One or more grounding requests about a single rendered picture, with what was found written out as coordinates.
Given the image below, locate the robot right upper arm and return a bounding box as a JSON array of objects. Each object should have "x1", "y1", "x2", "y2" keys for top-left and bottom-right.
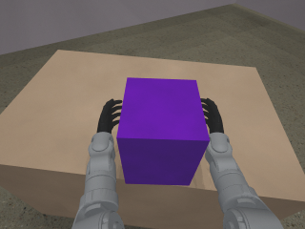
[{"x1": 223, "y1": 206, "x2": 283, "y2": 229}]

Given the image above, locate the robot right hand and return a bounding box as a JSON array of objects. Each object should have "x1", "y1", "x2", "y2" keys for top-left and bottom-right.
[{"x1": 200, "y1": 98, "x2": 224, "y2": 134}]

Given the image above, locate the robot left upper arm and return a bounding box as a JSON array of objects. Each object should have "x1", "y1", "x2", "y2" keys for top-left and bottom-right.
[{"x1": 72, "y1": 210, "x2": 125, "y2": 229}]

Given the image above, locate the robot right forearm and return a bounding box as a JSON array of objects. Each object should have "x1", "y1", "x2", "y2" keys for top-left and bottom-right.
[{"x1": 205, "y1": 132, "x2": 284, "y2": 229}]

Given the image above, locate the carton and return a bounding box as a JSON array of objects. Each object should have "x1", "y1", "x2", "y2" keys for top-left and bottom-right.
[{"x1": 116, "y1": 77, "x2": 210, "y2": 186}]

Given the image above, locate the robot left hand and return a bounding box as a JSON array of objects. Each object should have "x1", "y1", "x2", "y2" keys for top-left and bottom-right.
[{"x1": 97, "y1": 99, "x2": 123, "y2": 134}]

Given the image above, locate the robot left forearm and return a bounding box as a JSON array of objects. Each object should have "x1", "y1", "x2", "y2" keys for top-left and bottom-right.
[{"x1": 71, "y1": 132, "x2": 119, "y2": 228}]

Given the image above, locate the pedestal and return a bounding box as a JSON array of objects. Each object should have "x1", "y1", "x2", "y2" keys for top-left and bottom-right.
[{"x1": 0, "y1": 50, "x2": 305, "y2": 229}]

